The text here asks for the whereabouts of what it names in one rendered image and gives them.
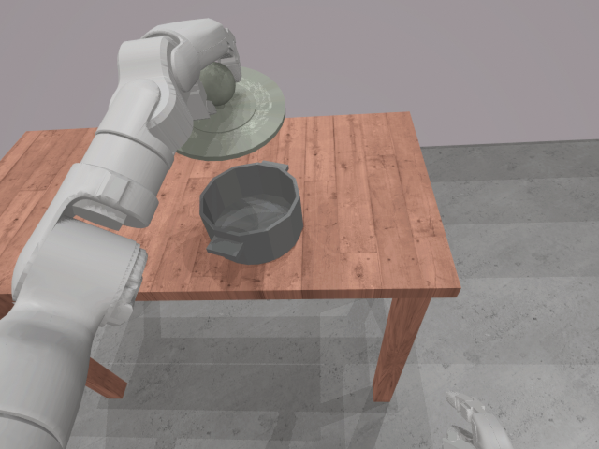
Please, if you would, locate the table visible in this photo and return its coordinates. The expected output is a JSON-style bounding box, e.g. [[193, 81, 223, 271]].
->
[[0, 111, 461, 402]]

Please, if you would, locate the left robot forearm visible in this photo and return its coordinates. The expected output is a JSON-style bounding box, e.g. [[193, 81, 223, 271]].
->
[[11, 29, 200, 301]]

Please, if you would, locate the lid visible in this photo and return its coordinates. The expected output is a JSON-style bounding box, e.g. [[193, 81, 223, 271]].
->
[[176, 66, 285, 161]]

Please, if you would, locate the robot right hand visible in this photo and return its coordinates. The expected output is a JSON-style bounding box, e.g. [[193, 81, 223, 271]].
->
[[443, 390, 514, 449]]

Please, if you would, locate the robot left hand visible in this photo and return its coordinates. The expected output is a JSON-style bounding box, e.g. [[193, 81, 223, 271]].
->
[[146, 18, 241, 121]]

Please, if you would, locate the pot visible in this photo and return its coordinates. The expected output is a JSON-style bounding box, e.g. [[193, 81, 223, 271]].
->
[[199, 160, 303, 265]]

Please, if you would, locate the robot left upper arm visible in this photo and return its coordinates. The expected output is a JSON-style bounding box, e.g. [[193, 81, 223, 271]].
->
[[0, 215, 148, 449]]

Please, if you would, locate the knob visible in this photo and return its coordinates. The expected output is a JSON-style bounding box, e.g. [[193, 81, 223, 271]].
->
[[199, 62, 236, 106]]

